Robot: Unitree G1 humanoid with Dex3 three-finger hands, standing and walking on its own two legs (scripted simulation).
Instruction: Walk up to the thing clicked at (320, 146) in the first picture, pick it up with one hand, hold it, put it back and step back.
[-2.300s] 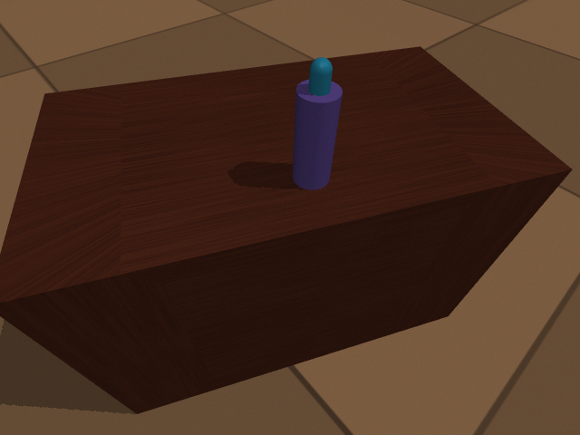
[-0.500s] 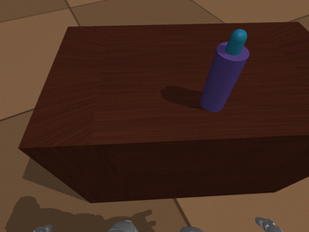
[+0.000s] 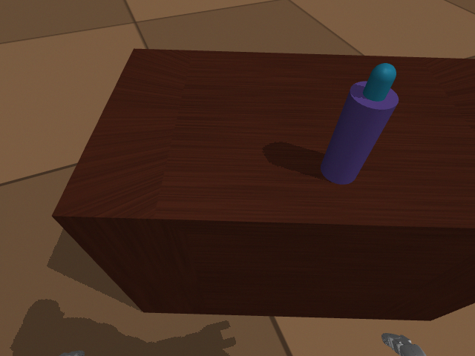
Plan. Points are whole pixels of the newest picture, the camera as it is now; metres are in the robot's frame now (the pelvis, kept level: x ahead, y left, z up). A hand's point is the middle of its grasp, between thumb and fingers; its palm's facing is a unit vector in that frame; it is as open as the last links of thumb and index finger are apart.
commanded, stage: walk up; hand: right
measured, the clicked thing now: (358, 127) +0.47 -0.22 +0.11
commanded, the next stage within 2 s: stand in 1.18 s
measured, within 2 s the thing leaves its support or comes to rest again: neither
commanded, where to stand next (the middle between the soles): +0.03 +0.00 m, yaw -2 degrees
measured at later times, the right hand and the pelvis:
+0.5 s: hand out of the picture +0.08 -0.26 -0.14, palm faces -0.05 +0.94 -0.34, open 7.4 cm; pelvis -0.02 -0.01 +0.02, yaw +1 degrees
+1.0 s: hand out of the picture +0.09 -0.26 -0.14, palm faces -0.06 +0.94 -0.33, open 7.4 cm; pelvis -0.01 -0.01 +0.02, yaw +2 degrees
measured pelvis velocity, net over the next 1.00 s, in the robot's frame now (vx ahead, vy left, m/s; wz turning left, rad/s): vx -0.01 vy -0.01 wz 0.03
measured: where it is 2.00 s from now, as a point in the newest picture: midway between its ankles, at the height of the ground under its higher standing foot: outside the picture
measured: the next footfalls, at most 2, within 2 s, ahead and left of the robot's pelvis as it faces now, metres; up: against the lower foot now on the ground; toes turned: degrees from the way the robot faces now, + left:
none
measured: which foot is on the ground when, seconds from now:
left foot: down 0.00-1.00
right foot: down 0.00-1.00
